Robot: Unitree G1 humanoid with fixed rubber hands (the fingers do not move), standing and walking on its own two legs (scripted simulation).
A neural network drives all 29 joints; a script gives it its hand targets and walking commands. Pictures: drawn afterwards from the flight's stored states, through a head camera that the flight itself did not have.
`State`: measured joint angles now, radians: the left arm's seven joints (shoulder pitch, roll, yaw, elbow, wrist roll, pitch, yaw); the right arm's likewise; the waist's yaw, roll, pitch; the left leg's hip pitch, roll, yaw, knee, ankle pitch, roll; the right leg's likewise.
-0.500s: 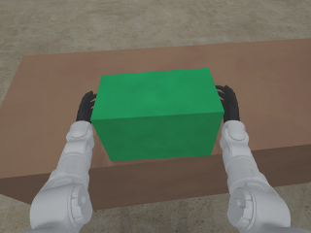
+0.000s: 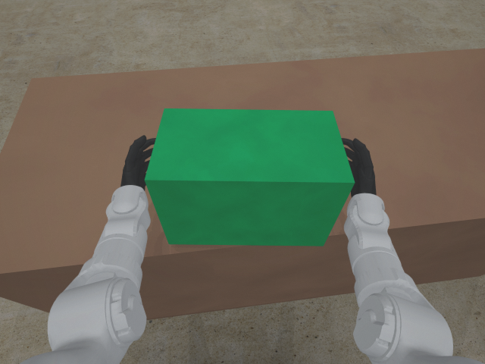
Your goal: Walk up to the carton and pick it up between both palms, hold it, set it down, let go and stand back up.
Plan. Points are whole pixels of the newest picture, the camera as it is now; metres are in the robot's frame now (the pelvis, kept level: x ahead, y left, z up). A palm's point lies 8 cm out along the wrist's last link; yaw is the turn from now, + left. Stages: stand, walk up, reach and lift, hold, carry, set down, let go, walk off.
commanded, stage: set down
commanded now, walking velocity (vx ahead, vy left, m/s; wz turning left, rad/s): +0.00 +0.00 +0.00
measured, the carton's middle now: (247, 180) +0.43 +0.00 +0.00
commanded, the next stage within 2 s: none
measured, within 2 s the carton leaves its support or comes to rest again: neither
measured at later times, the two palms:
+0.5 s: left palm (136, 185) +0.40 +0.19 +0.03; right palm (360, 187) +0.39 -0.19 +0.03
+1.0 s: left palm (136, 185) +0.41 +0.20 +0.03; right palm (360, 187) +0.39 -0.19 +0.03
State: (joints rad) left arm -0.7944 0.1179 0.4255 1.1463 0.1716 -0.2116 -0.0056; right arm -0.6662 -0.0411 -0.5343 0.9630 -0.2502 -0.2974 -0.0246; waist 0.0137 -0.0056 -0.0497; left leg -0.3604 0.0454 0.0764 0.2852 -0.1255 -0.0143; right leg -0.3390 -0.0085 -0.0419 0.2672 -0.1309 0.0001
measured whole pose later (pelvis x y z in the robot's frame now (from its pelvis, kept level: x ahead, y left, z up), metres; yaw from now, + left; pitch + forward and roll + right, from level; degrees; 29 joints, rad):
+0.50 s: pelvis +0.00 +0.00 +0.00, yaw +0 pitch +12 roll +0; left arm -0.78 0.09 0.50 1.10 0.23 -0.26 -0.02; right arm -0.67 -0.01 -0.60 0.93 -0.30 -0.32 0.00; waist 0.01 -0.02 -0.03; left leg -0.37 0.04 0.08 0.28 -0.12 -0.01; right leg -0.35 -0.01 -0.05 0.27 -0.13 0.00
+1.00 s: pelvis +0.00 +0.00 +0.00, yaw +0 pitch +11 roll +0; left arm -0.75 0.07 0.54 1.02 0.27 -0.26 -0.04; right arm -0.66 0.02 -0.60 0.87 -0.32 -0.29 0.01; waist 0.00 -0.02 -0.01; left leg -0.36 0.05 0.08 0.30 -0.13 -0.02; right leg -0.35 -0.01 -0.05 0.30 -0.15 0.00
